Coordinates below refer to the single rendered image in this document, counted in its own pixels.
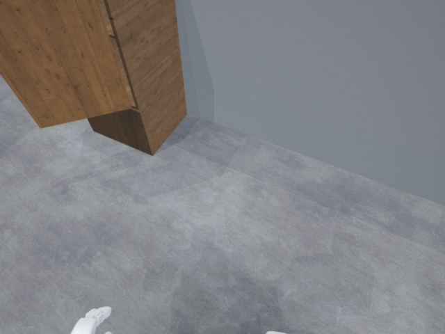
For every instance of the left robot hand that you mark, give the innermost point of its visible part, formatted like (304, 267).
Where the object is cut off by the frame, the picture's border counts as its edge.
(90, 322)

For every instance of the cupboard door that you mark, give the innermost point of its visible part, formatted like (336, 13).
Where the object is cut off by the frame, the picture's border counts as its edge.
(57, 57)

